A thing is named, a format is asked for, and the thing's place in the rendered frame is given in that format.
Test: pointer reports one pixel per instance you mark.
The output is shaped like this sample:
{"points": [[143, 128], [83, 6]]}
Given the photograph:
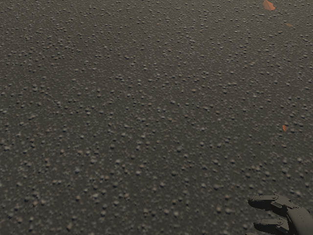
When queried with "right robot hand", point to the right robot hand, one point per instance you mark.
{"points": [[299, 221]]}

